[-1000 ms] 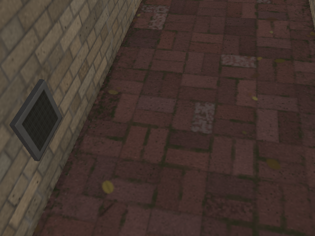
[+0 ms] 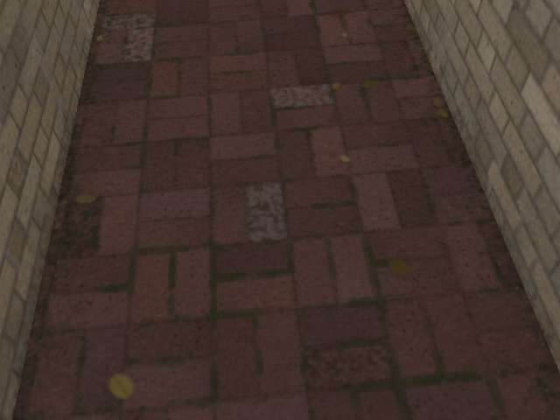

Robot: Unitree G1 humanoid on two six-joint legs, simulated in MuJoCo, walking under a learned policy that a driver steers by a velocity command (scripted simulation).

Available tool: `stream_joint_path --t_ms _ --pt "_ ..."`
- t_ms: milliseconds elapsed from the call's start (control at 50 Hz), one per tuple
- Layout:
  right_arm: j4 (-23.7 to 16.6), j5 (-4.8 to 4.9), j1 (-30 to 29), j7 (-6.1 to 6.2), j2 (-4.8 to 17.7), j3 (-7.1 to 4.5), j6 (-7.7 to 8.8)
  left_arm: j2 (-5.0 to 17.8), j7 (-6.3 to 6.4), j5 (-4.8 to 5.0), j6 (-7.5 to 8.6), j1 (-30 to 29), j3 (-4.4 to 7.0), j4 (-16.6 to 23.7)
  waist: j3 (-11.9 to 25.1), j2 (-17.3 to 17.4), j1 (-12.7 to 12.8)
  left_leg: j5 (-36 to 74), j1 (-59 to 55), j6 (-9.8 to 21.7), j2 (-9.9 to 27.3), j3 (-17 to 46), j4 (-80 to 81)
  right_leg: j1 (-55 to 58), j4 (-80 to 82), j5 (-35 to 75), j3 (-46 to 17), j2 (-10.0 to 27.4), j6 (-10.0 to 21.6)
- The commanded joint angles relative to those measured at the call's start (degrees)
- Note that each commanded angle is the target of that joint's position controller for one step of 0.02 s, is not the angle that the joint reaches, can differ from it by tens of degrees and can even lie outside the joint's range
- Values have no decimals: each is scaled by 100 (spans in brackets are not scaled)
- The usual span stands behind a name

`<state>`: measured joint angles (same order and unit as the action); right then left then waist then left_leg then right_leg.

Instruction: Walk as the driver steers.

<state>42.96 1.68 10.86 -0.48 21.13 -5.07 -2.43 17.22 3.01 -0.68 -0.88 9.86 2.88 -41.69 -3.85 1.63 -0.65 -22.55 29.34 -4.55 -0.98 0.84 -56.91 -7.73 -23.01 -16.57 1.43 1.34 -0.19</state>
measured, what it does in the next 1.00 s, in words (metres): steps on the spot: left foot, then right foot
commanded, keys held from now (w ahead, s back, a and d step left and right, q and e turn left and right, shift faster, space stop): q+shift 0.24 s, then shift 0.18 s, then e+shift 0.54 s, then w+e+shift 0.04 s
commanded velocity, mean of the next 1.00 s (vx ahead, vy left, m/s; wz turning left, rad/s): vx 0.00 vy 0.00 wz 0.04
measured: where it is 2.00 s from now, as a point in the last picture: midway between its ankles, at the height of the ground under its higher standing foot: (350, 414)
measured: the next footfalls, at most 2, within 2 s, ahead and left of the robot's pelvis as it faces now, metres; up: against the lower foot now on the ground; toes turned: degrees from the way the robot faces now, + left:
left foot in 0.18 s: +0.06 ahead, +0.15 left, +0.00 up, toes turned +13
right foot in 0.62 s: +0.12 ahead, -0.06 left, +0.00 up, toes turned +16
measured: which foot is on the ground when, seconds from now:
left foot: up 0.00-0.16, down 0.18-0.68, up 0.70-0.92, down 0.94-1.00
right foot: down 0.00-0.18, up 0.20-0.60, down 0.62-0.96, up 0.98-1.00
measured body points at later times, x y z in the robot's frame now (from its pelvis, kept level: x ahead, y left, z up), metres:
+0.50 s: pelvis +0.02 +0.06 +0.00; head +0.04 +0.09 +0.45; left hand +0.05 +0.37 -0.11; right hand +0.26 -0.15 -0.08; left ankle +0.02 +0.14 -0.74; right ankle +0.10 -0.09 -0.69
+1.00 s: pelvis +0.04 +0.09 -0.01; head +0.07 +0.10 +0.44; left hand +0.21 +0.39 -0.09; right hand +0.18 -0.21 -0.09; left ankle +0.04 +0.19 -0.74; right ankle +0.07 -0.07 -0.72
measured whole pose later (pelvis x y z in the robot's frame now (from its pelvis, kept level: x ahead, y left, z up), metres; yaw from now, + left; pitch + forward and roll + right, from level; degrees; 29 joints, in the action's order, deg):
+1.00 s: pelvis +0.04 +0.09 -0.01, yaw -3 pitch +2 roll +0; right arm 40.4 -1.1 8.9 0.1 17.9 -4.0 0.3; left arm 20.5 2.2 2.3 -3.3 9.7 5.9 -35.7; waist -2.1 -2.1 0.3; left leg -13.7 15.5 1.9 -3.9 2.3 -28.3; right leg -23.4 -39.8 -21.9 -15.2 -4.4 -1.7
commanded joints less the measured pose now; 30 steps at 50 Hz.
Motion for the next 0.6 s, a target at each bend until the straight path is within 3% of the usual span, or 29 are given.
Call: stream_joint_path --t_ms 20,40,60,100,140,160,180,200,220,240,260,280,300,320,340,420,440,500,540,560,600 --pt "-743 -13 -494 -157 86 49 62 916 78 -36 -21 -26 234 284 334 -1136 323 216 718 -184 391 -166 382 863 291 3472 -344 1373 1064" --pt "-871 -5 -593 -211 98 63 61 1047 77 -12 -50 -41 278 309 386 -1136 350 215 513 -143 437 -236 628 809 267 3487 -317 1474 1066" --pt "-949 64 -602 -256 136 53 43 1114 38 25 -59 -162 317 360 488 -1111 322 381 189 -54 459 -330 928 702 230 3517 -203 1493 1047" --pt "-1002 39 -417 -288 284 -13 -21 1245 -55 107 -16 -228 382 374 577 -1103 244 478 -330 115 345 -580 1369 513 44 3487 13 1578 957" --pt "-1015 8 -132 -262 388 -108 -134 1217 -171 244 92 -316 407 364 624 -1025 48 748 -908 361 209 -728 2015 319 -465 3347 246 1611 745" --pt "-941 -9 230 -198 498 -201 -169 1094 -221 282 150 -287 393 327 752 -819 -150 1154 -1608 567 26 -737 2540 4 -1166 3337 555 1427 495" --pt "-835 -21 825 -63 885 -373 -167 918 -285 217 221 37 356 244 1021 -42 -393 2648 -2881 944 122 -81 3092 -921 -2401 2444 822 1025 40" --pt "-928 -5 944 72 1771 -542 -157 402 -334 -154 254 -69 170 581 1144 1929 -153 5377 -4070 2004 1721 2527 3092 -3010 -4280 -2191 755 4 -519" --pt "-1107 -222 948 -26 1491 -426 30 605 -303 -125 290 -448 188 719 2053 1227 -482 4136 -3764 2810 2324 3630 3623 -3179 -5107 -2522 -667 -262 -437" --pt "-1096 -213 615 -30 1291 -363 153 831 -259 36 304 -705 238 775 1502 670 -372 3119 -3341 2599 2133 3216 3881 -3283 -5155 -2164 -856 -111 -323" --pt "-1058 -112 264 19 1086 -304 188 871 -188 7 303 -669 254 726 1040 354 -170 2603 -2899 2234 1803 2689 3943 -3261 -4839 -1683 -841 30 -257" --pt "-1108 -5 -36 79 844 -217 171 941 -101 -45 255 -467 281 590 831 149 2 2479 -2608 1965 1622 2311 3897 -3145 -4566 -1257 -808 155 -288" --pt "-1148 -25 -300 137 758 -156 127 961 -59 -107 208 -271 300 493 800 203 146 2586 -2213 1820 1415 1960 3885 -2738 -4381 -906 -754 165 -341" --pt "-1195 -179 -339 190 669 -113 105 913 -41 -102 206 -149 300 421 886 391 119 2692 -1994 1757 1229 1664 3877 -2431 -4409 -641 -615 73 -403" --pt "-1158 -250 -306 205 636 -84 102 817 -43 -87 188 -47 283 410 948 489 129 2824 -1916 1765 1138 1519 3847 -2321 -4339 -475 -547 17 -462" --pt "-993 -237 -88 281 614 1 98 613 -47 -61 149 -145 197 533 781 457 -27 2050 -1832 1870 1122 1591 3949 -2281 -3626 -268 -478 -46 -634" --pt "-972 -279 -212 306 424 87 104 584 -83 -12 132 -64 176 493 783 493 -6 1771 -1861 1812 1119 1478 3931 -2165 -3271 -154 -486 47 -642" --pt "-766 -380 -262 303 52 276 172 303 -232 -46 182 26 34 341 676 603 -70 715 -1368 1607 993 1158 4051 -1148 -2118 99 -359 197 -583" --pt "-637 -427 -313 237 253 251 189 472 -271 37 234 -6 52 340 428 663 -153 185 -1192 1620 1095 1220 4101 -847 -1750 62 -211 125 -471" --pt "-606 -389 -391 235 406 208 173 627 -277 83 265 -46 91 383 264 608 -121 146 -1210 1607 1129 1245 4008 -884 -1496 19 -113 57 -379" --pt "-419 -260 -243 235 621 137 139 792 -266 73 346 62 144 412 159 473 -44 623 -1507 1477 1157 1259 3732 -913 -856 328 -43 -15 -190"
